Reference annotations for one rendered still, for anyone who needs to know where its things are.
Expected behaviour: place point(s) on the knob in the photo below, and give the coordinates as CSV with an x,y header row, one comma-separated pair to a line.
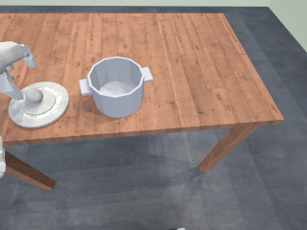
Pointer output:
x,y
34,95

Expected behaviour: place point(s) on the lid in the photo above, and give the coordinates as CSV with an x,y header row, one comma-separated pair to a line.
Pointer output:
x,y
34,115

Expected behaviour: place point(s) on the table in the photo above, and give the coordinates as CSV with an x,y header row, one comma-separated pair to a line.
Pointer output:
x,y
202,79

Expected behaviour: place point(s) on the robot left hand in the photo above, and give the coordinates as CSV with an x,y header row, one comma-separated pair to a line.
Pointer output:
x,y
11,52

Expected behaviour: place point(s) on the pot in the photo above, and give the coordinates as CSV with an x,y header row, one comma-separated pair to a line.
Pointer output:
x,y
117,85

